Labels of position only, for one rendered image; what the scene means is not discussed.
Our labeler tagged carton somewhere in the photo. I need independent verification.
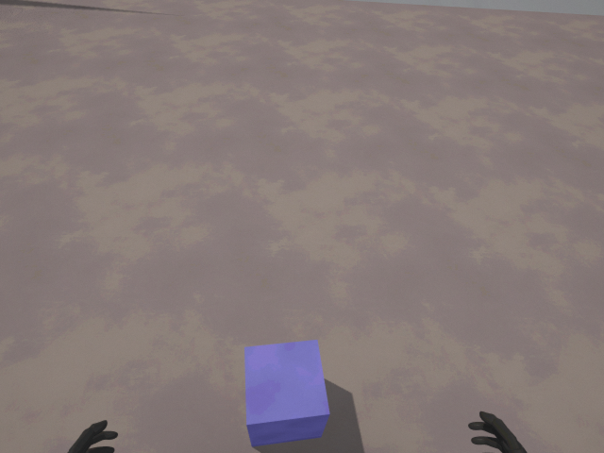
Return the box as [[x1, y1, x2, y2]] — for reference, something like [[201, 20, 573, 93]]
[[244, 340, 330, 446]]

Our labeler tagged left robot hand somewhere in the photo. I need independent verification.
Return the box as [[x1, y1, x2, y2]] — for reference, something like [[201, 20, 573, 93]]
[[67, 420, 118, 453]]

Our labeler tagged right robot hand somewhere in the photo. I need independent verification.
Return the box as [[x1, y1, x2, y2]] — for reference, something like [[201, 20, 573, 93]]
[[468, 411, 528, 453]]

